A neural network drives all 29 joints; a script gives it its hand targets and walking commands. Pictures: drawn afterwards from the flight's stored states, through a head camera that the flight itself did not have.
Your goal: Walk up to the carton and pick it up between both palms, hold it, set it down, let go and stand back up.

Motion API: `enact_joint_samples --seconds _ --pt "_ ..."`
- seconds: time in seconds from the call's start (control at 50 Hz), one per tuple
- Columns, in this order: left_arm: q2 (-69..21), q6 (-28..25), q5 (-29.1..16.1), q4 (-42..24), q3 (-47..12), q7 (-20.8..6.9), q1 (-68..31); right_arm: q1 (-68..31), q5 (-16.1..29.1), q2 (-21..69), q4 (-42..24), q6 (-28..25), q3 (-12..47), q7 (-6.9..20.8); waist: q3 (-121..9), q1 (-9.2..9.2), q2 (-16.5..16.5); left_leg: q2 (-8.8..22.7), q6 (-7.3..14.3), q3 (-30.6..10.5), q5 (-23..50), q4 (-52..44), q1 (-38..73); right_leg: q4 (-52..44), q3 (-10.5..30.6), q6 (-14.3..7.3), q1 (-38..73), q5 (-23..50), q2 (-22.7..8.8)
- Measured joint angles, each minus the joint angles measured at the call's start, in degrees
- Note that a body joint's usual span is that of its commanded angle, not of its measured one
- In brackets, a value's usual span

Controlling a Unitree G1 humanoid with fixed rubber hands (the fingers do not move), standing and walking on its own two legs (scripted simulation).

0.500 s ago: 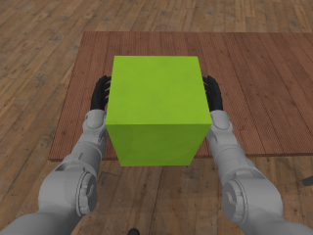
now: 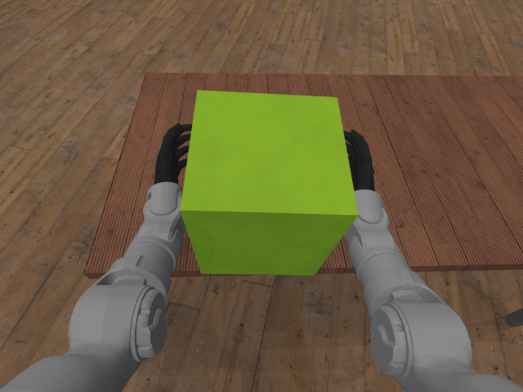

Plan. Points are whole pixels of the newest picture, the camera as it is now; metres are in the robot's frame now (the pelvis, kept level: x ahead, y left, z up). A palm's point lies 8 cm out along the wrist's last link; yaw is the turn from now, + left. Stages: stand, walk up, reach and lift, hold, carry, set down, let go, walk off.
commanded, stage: reach and lift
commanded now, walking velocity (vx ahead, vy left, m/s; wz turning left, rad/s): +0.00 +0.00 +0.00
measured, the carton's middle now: (262, 193) +0.42 +0.02 +0.05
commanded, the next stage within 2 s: none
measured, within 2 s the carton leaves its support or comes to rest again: neither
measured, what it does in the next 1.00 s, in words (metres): stands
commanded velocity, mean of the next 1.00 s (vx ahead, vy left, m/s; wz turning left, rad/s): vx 0.00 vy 0.00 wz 0.00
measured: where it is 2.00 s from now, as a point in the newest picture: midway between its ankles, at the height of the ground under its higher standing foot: outside the picture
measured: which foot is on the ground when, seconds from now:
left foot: down 0.00-1.00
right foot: down 0.00-1.00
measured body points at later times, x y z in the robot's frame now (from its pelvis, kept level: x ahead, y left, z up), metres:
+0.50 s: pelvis -0.01 +0.00 +0.00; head +0.01 +0.02 +0.45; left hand +0.42 +0.17 +0.10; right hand +0.42 -0.13 +0.10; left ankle +0.04 +0.10 -0.73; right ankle +0.00 -0.10 -0.73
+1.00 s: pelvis -0.02 +0.00 +0.01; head -0.07 +0.01 +0.46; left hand +0.39 +0.17 +0.20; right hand +0.39 -0.13 +0.17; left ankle +0.04 +0.10 -0.73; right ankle +0.00 -0.10 -0.73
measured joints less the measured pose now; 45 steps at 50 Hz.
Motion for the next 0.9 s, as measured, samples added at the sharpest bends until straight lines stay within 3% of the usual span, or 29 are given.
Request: enact_joint_samples --seconds 0.24,0.52,0.74,0.9 --pt "0.0 1.1 0.0 0.2 0.0 -0.4 -0.2 0.0 0.0 0.0 2.3 -1.2 0.0 -0.7 1.0 0.00 -0.3 0.0 0.2 0.0 0.0 0.0 3.8 0.0 0.0 0.0 3.8 0.0 0.0" --pt "0.0 8.2 0.0 -2.0 0.0 -0.4 -0.8 0.0 0.0 0.0 -0.2 5.6 0.0 -1.1 1.8 0.00 -1.1 -0.1 0.1 0.0 0.0 0.0 5.3 0.0 -0.1 0.0 5.3 0.0 -0.1" --pt "-0.2 19.9 0.0 -13.4 0.0 -0.8 -0.6 0.1 0.0 0.0 -8.5 14.3 0.6 -1.6 1.2 0.00 -1.1 -0.1 0.1 0.0 -0.4 -0.4 9.3 -0.4 -0.1 0.0 9.3 -0.4 -0.1" --pt "-0.2 32.2 2.2 -16.8 0.0 -0.9 -0.8 0.0 0.0 0.0 -6.0 20.6 0.9 -1.6 5.2 0.00 -1.4 -0.2 0.0 -0.1 -0.3 -1.6 17.7 -1.4 -0.1 0.0 17.7 -0.5 -0.2"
